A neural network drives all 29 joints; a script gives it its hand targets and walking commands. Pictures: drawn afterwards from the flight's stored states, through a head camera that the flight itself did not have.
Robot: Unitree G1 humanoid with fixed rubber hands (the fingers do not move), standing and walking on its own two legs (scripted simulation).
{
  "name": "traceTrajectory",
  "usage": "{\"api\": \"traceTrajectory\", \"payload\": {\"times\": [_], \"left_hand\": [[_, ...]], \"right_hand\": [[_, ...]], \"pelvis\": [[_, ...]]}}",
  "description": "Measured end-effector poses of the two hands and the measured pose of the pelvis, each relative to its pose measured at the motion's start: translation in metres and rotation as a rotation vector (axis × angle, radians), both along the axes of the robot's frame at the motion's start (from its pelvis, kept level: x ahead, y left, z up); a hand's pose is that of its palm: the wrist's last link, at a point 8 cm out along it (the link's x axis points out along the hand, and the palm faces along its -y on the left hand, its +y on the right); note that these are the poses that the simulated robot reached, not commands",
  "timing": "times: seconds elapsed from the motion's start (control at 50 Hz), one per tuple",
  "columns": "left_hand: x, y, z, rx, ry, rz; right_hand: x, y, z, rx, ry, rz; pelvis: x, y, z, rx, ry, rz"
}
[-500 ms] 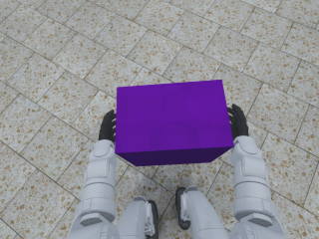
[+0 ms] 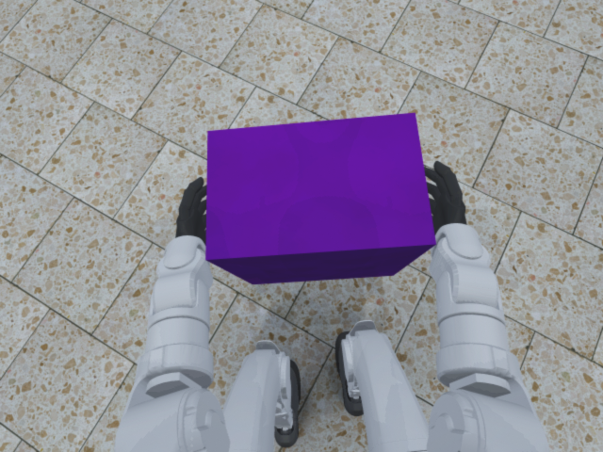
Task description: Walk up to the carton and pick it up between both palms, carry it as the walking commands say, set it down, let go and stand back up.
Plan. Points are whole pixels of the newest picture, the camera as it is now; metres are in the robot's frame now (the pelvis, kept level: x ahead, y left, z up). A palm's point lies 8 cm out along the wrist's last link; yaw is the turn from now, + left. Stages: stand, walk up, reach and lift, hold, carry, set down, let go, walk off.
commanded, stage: set down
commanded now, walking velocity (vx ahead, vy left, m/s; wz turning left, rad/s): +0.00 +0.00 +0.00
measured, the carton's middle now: (317, 216) +0.43 -0.03 -0.14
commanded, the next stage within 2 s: none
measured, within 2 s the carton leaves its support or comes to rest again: neither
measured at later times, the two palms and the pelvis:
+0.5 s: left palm (216, 239) +0.42 +0.14 -0.19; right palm (424, 217) +0.42 -0.20 -0.17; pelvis -0.01 +0.01 -0.07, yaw +1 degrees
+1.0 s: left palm (225, 234) +0.44 +0.14 -0.26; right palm (409, 216) +0.44 -0.20 -0.25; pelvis -0.03 -0.01 -0.14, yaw +3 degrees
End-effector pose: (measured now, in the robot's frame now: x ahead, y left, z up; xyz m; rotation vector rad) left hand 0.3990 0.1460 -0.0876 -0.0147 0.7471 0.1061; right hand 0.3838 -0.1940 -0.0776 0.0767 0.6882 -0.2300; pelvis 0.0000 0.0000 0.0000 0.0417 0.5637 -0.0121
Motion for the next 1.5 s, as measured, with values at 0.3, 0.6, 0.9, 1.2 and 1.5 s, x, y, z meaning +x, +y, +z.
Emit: {"api": "traceTrajectory", "payload": {"times": [0.3, 0.6, 0.9, 1.2, 1.5], "left_hand": [[0.010, 0.010, -0.071, -0.014, 0.034, 0.030], [0.022, -0.013, -0.119, -0.003, -0.002, 0.046], [0.037, -0.008, -0.156, 0.035, -0.010, 0.031], [0.049, 0.003, -0.225, 0.001, 0.025, 0.042], [0.061, -0.009, -0.267, -0.016, 0.036, 0.055]], "right_hand": [[0.022, 0.010, -0.062, -0.034, 0.038, 0.046], [0.038, -0.013, -0.114, -0.042, 0.005, 0.073], [0.054, -0.009, -0.158, -0.012, -0.003, 0.072], [0.070, 0.002, -0.217, -0.059, 0.035, 0.100], [0.082, -0.010, -0.260, -0.065, 0.050, 0.111]], "pelvis": [[-0.004, 0.017, -0.038, -0.026, 0.135, 0.017], [-0.016, -0.002, -0.087, 0.001, 0.200, 0.035], [-0.027, -0.016, -0.132, 0.021, 0.215, 0.044], [-0.032, -0.003, -0.169, -0.012, 0.265, 0.046], [-0.037, -0.007, -0.200, -0.010, 0.244, 0.056]]}}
